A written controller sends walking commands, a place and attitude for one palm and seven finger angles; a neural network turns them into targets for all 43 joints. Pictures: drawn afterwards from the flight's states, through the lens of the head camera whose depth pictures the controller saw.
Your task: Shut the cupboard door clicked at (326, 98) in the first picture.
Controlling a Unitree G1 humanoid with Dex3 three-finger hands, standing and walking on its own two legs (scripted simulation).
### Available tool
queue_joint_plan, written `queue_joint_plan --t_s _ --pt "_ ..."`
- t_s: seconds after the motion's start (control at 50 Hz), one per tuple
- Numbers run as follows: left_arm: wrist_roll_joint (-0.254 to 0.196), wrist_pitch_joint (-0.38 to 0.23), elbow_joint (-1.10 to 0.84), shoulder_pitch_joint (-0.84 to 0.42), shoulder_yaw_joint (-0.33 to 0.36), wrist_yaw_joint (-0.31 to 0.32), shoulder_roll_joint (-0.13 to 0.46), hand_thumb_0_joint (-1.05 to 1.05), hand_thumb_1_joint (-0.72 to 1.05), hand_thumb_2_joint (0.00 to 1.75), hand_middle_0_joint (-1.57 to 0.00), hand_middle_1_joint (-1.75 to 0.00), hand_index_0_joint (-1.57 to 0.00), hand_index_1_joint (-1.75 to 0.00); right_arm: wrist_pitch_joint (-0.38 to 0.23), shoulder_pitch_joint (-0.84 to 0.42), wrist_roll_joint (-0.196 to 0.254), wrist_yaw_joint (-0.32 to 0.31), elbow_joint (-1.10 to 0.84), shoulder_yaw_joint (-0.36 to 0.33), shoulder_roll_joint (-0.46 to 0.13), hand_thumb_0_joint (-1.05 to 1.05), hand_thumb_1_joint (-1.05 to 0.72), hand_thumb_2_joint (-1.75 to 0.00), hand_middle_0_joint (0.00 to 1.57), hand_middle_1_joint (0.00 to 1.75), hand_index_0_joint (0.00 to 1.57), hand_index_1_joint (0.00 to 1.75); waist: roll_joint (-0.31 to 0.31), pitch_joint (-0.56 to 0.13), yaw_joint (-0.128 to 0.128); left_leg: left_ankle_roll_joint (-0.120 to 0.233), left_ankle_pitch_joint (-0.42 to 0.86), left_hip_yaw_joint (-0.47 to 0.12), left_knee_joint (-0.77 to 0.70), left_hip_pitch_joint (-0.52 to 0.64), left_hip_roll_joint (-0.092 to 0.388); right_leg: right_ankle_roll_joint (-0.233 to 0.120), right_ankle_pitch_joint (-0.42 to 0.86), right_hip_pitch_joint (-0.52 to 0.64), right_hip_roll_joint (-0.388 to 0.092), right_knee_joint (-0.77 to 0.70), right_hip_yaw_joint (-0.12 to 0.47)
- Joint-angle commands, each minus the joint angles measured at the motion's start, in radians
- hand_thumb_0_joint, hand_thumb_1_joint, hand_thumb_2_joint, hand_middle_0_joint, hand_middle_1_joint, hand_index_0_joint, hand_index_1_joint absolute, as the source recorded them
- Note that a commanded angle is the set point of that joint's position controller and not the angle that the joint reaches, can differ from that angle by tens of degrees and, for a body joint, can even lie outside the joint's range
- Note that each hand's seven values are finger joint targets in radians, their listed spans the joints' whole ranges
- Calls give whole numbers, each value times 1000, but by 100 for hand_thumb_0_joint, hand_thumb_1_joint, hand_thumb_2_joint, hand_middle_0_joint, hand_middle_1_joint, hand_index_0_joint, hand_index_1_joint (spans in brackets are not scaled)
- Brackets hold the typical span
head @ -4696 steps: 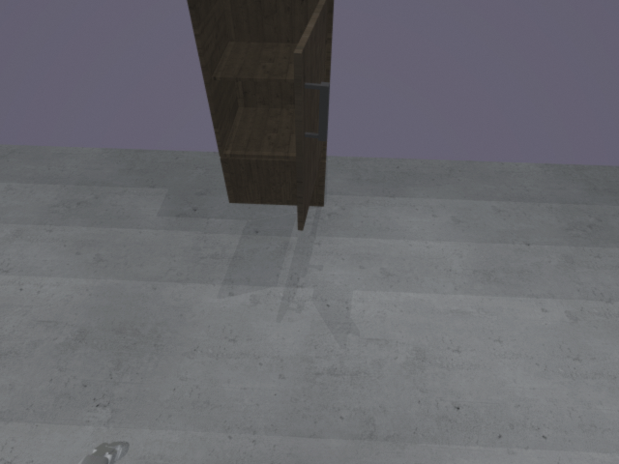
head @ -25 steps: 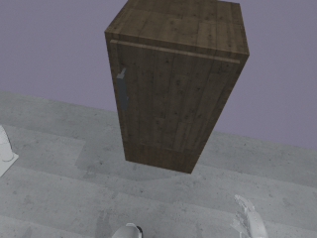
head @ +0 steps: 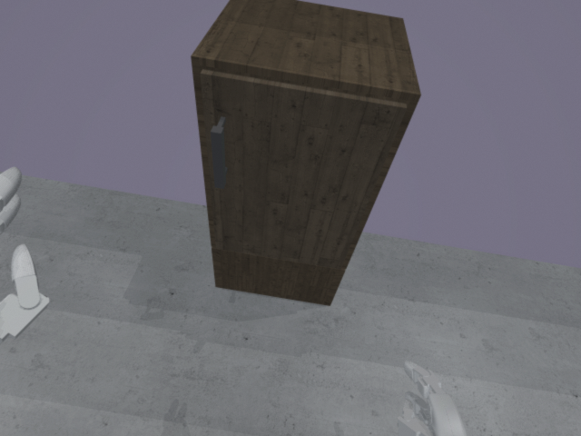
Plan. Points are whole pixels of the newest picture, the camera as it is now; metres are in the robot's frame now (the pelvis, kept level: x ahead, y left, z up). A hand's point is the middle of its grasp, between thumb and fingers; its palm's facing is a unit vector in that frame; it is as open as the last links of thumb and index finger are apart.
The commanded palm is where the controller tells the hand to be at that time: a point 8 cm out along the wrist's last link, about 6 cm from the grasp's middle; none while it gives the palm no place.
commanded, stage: stop stepping back and stand still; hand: left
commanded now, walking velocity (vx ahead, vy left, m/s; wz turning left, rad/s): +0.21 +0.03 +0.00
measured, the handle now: (221, 153) +0.68 +0.20 -0.05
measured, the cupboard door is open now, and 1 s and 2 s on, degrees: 0 0 0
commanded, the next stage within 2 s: let the arm hang, fingers relaxed in 0.98 s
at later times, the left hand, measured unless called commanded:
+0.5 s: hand (23, 336) +0.17 +0.26 +0.16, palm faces +0.43 -0.79 -0.43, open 7.4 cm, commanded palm +0.10 +0.30 +0.17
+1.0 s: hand out of the picture +0.14 +0.27 +0.15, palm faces +0.44 -0.81 -0.39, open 7.4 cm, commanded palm +0.07 +0.31 +0.17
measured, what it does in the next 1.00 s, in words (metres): steps on the spot: right foot, then left foot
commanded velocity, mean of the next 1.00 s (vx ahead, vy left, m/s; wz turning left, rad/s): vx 0.06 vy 0.03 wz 0.00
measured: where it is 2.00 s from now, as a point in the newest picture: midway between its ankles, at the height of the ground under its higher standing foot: outside the picture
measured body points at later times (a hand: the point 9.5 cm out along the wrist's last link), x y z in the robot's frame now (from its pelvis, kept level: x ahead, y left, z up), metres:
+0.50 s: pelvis -0.04 +0.00 -0.01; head -0.04 +0.01 +0.44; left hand +0.14 +0.30 +0.18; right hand +0.10 -0.25 -0.09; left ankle -0.01 +0.11 -0.74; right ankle -0.10 -0.11 -0.74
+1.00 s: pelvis -0.06 +0.01 +0.00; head -0.06 +0.02 +0.45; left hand +0.11 +0.31 +0.17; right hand +0.10 -0.23 -0.08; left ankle -0.01 +0.11 -0.74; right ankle -0.10 -0.11 -0.74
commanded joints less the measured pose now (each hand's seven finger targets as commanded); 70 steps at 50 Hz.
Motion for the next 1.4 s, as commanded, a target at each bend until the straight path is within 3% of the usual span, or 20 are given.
queue_joint_plan --t_s 0.0,0.06,0.1,0.16,0.26,0.32,0.34,0.4,0.46,0.58,0.72,0.82,0.92,1.04,1.06,1.1,1.16,1.26,1.32,1.38 --pt "-9 -36 -135 -24 187 35 202 0 90 90 -20 -30 -20 -30 -22 -68 9 -31 -141 -66 -189 0 -90 -90 20 30 20 30 236 -102 -25 -28 -444 -129 -183 41 80 -46 62 139 -16 -266 -36" --pt "-19 -35 -86 7 230 34 240 0 90 90 -20 -30 -20 -30 13 -80 -9 -22 -139 -68 -188 0 -90 -90 20 30 20 30 92 -113 -21 -64 -264 -47 146 135 -16 -155 -55 -62 -228 -407 174" --pt "-22 -28 -102 -14 176 38 193 0 90 90 -20 -30 -20 -30 22 -69 21 -19 -133 -71 -178 0 -90 -90 20 30 20 30 -90 -56 -4 -50 -213 -55 343 9 -30 -182 -83 -63 -321 -428 298" --pt "0 -41 -59 -83 155 47 185 0 90 90 -20 -30 -20 -30 16 -64 31 -16 -119 -72 -205 0 -90 -90 20 30 20 30 -84 14 -12 -40 -271 -69 456 -231 -4 -203 149 94 -362 -355 292" --pt "25 -61 26 -250 84 51 156 0 90 90 -20 -30 -20 -30 -16 -52 27 -46 -91 -77 -206 0 -90 -90 20 30 20 30 16 101 -25 -9 -152 14 96 86 -21 -129 247 -58 -264 -239 142" --pt "20 -74 -29 -199 97 50 160 0 90 90 -20 -30 -20 -30 -27 -34 32 -53 -116 -95 -235 0 -90 -90 20 30 20 30 167 -16 -13 51 121 -119 31 286 69 -12 415 -81 -116 -25 55" --pt "19 -79 -56 -176 112 52 166 0 90 90 -20 -30 -20 -30 -29 -27 37 -50 -125 -93 -235 0 -90 -90 20 30 20 30 154 -66 -9 67 268 -162 53 318 103 8 444 -68 -89 16 22" --pt "21 -94 -137 -175 132 41 179 0 90 90 -20 -30 -20 -30 -42 -45 23 -42 -124 -82 -212 0 -90 -90 20 30 20 30 183 -69 -12 61 307 -224 0 241 143 -9 169 -15 -59 -29 -15" --pt "15 -97 -128 -75 177 44 198 0 90 90 -20 -30 -20 -30 -53 -52 25 -38 -132 -81 -217 0 -90 -90 20 30 20 30 175 -66 -8 17 85 -140 -9 117 85 -25 278 92 -77 -128 16" --pt "-14 -85 7 53 179 41 149 0 90 90 -20 -30 -20 -30 -12 -35 30 -28 -131 -73 -184 0 -90 -90 20 30 20 30 57 -118 -22 -25 84 -60 89 153 30 -59 446 74 -150 -197 117" --pt "0 -51 55 -133 82 32 116 0 90 90 -20 -30 -20 -30 -7 -68 29 -52 -129 -66 -195 0 -90 -90 20 30 20 30 31 3 -23 -14 -65 -72 11 192 32 -27 240 -60 -110 -282 94" --pt "22 -61 -19 -265 45 36 118 0 90 90 -20 -30 -20 -30 -26 -83 24 -59 -133 -66 -199 0 -90 -90 20 30 20 30 91 35 -21 -15 -174 -78 -30 199 11 -31 107 -80 -103 -329 82" --pt "21 -78 -93 -158 120 47 164 0 90 90 -20 -30 -20 -30 -36 -83 16 -60 -149 -66 -195 0 -90 -90 20 30 20 30 203 -47 -3 -14 -113 -116 -91 182 29 -29 210 41 -71 -246 33" --pt "-6 -74 -42 13 154 42 150 0 90 90 -20 -30 -20 -30 -23 -69 19 -51 -155 -72 -195 0 -90 -90 20 30 20 30 153 -97 -4 -26 34 -95 -49 173 32 -27 309 85 -74 -243 28" --pt "59 43 705 -106 -349 -86 -80 0 90 90 -20 -30 -20 -30 -96 -168 56 35 50 -90 -302 0 -90 -90 20 30 20 30 127 -16 -27 -31 294 -82 102 150 66 -47 424 -55 -137 -133 -25" --pt "72 188 716 -145 -303 -128 -46 0 90 90 -20 -30 -20 -30 11 -65 45 39 42 -112 -335 0 -90 -90 20 30 20 30 114 -76 -18 -23 309 -82 110 215 88 -56 362 -63 -157 -125 13" --pt "85 177 860 -210 -320 -136 -29 0 90 90 -20 -30 -20 -30 55 -54 23 39 76 -90 -339 0 -90 -90 20 30 20 30 -16 -79 4 27 286 -162 72 125 114 -57 222 -15 -110 -44 7" --pt "85 188 1154 -287 -356 -132 -38 0 90 90 -20 -30 -20 -30 111 -46 7 40 150 -57 -263 0 -90 -90 20 30 20 30 -178 -1 -15 -2 -19 -128 110 156 21 -97 82 -131 -205 -204 108" --pt "81 200 1277 -345 -373 -125 -54 0 90 90 -20 -30 -20 -30 146 -12 -1 36 209 -51 -219 0 -90 -90 20 30 20 30 -29 63 -43 -22 -119 -87 145 219 -13 -131 -29 -240 -234 -269 137" --pt "77 201 1401 -290 -378 -123 -87 0 90 90 -20 -30 -20 -30 145 16 -1 28 262 -48 -203 0 -90 -90 20 30 20 30 174 79 -27 -5 -135 -151 13 160 35 -90 -2 -153 -162 -221 85"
